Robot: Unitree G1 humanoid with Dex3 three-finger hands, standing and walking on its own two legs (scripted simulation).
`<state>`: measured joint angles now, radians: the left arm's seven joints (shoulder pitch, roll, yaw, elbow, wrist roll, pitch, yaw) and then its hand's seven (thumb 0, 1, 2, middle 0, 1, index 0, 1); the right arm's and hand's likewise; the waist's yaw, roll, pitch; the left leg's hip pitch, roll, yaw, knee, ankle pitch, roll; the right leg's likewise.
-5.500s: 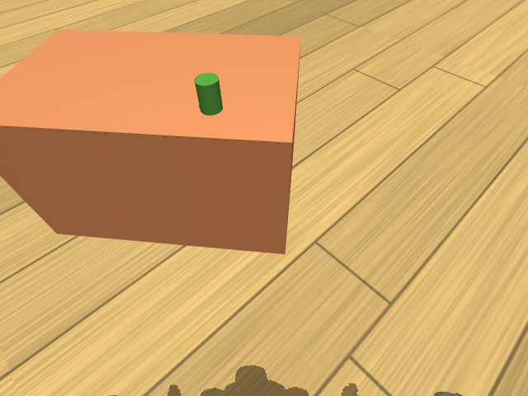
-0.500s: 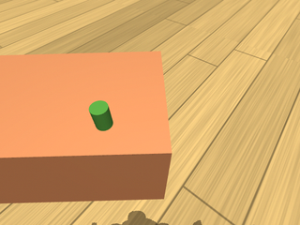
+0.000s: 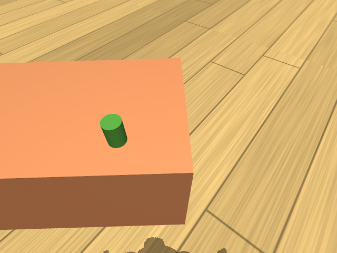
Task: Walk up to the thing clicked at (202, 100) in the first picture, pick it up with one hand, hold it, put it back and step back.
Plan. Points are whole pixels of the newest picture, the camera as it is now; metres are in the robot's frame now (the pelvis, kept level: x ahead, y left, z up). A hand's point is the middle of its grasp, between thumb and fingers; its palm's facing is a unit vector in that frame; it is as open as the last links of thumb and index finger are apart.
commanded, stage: stand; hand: left
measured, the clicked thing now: (114, 131) +0.49 +0.21 -0.08
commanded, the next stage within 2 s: rise first in 0.48 s
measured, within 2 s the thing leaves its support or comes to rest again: neither
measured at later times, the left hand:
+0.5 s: hand out of the picture +0.07 +0.25 -0.16, palm faces -0.02 -0.94 -0.34, open 7.4 cm
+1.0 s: hand (76, 233) +0.17 +0.26 -0.10, palm faces +0.23 -0.92 -0.33, open 14.6 cm
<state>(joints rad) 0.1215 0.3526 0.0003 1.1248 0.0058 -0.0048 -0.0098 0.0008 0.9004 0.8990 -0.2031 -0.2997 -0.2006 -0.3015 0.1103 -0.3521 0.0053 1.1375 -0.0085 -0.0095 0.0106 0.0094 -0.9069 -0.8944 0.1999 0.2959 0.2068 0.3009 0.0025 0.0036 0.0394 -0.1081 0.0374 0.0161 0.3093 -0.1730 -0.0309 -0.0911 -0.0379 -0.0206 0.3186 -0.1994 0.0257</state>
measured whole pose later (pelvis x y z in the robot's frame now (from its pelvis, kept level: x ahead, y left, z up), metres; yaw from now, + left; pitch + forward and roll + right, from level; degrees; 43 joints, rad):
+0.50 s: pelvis +0.00 +0.00 +0.00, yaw +0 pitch -2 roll +0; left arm 0.12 0.35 0.00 1.12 0.01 -0.01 -0.01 0.00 0.90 0.90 -0.20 -0.30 -0.20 -0.30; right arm 0.11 -0.35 0.00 1.13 -0.01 -0.01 0.01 0.01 -0.91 -0.89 0.20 0.30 0.21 0.30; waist 0.00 0.00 0.04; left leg -0.11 0.04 0.02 0.31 -0.18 -0.03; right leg -0.09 -0.04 -0.02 0.32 -0.20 0.03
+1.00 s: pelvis +0.00 +0.00 -0.01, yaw +0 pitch +2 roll +0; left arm 0.19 0.29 0.15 0.64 -0.05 -0.04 0.06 0.00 0.01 0.19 -0.07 -0.07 -0.08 -0.06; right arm 0.16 -0.25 -0.09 0.76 0.05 -0.05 -0.05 0.01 -0.01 -0.21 0.06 0.06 0.06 0.06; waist 0.02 0.01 -0.02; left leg -0.22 0.04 0.02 0.42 -0.22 -0.03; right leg -0.21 -0.04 -0.01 0.42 -0.25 0.03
